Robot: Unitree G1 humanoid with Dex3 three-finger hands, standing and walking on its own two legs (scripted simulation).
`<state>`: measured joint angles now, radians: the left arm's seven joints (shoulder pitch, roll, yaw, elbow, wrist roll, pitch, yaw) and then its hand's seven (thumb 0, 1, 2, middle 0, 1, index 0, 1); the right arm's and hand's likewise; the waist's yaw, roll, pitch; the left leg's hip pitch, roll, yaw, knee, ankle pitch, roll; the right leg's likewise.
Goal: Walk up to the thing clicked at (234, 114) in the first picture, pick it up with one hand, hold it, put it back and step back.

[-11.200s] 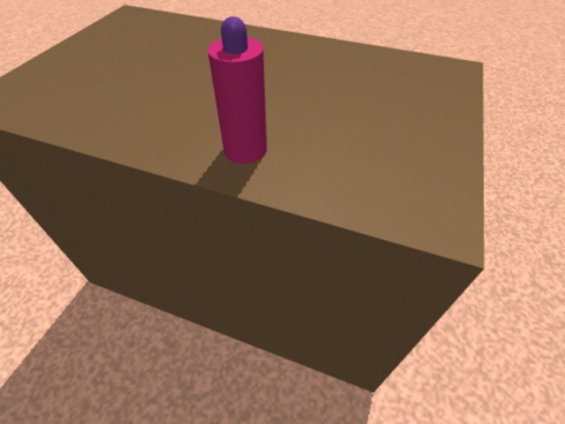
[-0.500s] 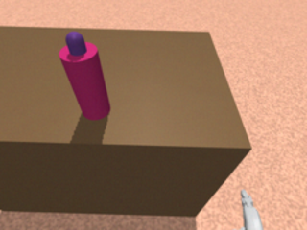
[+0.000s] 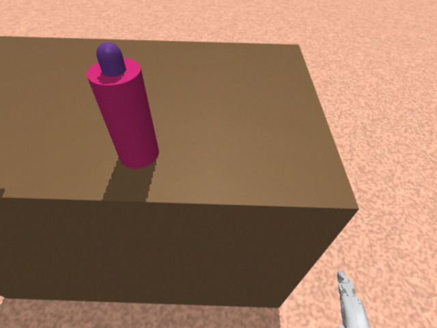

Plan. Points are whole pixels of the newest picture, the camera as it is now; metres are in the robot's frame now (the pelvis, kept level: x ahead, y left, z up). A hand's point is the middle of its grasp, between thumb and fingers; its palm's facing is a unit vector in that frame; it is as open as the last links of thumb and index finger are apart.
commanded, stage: approach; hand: left
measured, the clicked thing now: (125, 108) +0.47 +0.18 +0.16
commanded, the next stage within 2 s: close in in 0.14 s
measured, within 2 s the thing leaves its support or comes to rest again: neither
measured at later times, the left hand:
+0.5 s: hand (102, 144) +0.44 +0.23 +0.10, palm faces +0.11 -0.99 +0.04, open 17.7 cm
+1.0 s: hand (122, 141) +0.43 +0.19 +0.11, palm faces +0.15 -0.99 +0.03, open 17.7 cm
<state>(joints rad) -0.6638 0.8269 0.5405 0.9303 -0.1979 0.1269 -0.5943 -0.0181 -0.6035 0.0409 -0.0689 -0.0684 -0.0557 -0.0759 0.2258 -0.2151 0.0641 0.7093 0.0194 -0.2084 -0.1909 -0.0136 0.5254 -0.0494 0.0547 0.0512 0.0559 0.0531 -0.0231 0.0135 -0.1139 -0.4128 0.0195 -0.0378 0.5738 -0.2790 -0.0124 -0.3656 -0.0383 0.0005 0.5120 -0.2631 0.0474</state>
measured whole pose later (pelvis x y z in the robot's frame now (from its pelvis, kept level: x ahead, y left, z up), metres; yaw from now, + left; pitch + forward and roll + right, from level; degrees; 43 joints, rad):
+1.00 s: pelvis +0.00 -0.01 -0.03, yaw -2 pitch +9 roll -1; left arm -0.59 0.35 0.33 0.67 -0.18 -0.07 -0.08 -0.02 -0.59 0.04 -0.06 -0.03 -0.06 -0.02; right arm 0.33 -0.23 -0.07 0.37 0.03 -0.08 -0.04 -0.01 0.53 -0.05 0.06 0.05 0.06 0.05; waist -0.05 0.01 -0.10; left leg -0.57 0.04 -0.02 0.80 -0.39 -0.03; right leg -0.55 -0.02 0.02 0.77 -0.38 0.04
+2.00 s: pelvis +0.00 +0.00 -0.03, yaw -2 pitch +10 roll -1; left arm -0.65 0.35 0.31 0.72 -0.15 -0.06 -0.02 -0.01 -0.57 0.97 -0.65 -0.94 -0.67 -0.92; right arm 0.32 -0.22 -0.06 0.36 0.02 -0.04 -0.03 -0.01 0.52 -0.06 0.06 0.05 0.06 0.05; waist -0.06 0.02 -0.11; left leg -0.59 0.04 -0.01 0.81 -0.40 -0.02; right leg -0.57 -0.01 0.03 0.77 -0.38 0.04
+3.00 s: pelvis -0.02 -0.01 -0.02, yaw -2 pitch +4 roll -1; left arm -0.65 0.35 0.29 0.54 -0.14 0.20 0.01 0.00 -0.61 1.06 -0.60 -1.04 -0.61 -1.03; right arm 0.31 -0.22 -0.04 0.46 0.03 -0.19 -0.08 -0.02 0.54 -0.05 0.05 0.05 0.05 0.05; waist -0.06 0.04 -0.07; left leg -0.46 0.04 -0.02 0.72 -0.33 -0.02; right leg -0.43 -0.02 0.03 0.68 -0.32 0.04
